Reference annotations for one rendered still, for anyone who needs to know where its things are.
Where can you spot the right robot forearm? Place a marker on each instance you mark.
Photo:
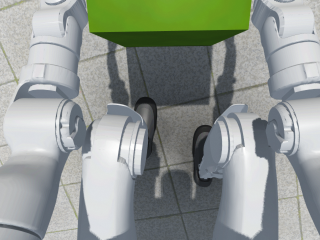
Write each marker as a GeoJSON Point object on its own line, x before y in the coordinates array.
{"type": "Point", "coordinates": [291, 48]}

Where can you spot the left robot forearm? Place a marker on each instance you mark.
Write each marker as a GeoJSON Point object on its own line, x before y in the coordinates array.
{"type": "Point", "coordinates": [54, 52]}

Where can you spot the robot shin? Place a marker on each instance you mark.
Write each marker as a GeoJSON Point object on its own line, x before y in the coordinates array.
{"type": "Point", "coordinates": [208, 168]}
{"type": "Point", "coordinates": [112, 109]}

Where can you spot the carton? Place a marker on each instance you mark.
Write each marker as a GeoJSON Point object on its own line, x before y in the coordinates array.
{"type": "Point", "coordinates": [168, 23]}

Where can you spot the left robot upper arm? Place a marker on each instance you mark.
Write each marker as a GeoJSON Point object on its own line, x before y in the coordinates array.
{"type": "Point", "coordinates": [41, 133]}

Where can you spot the robot left shin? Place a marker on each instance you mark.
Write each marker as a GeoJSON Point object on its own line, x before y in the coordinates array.
{"type": "Point", "coordinates": [112, 109]}

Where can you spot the right robot upper arm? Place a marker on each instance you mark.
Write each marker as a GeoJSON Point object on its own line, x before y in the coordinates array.
{"type": "Point", "coordinates": [293, 129]}

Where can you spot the robot right shin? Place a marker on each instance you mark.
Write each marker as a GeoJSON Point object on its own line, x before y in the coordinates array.
{"type": "Point", "coordinates": [208, 168]}

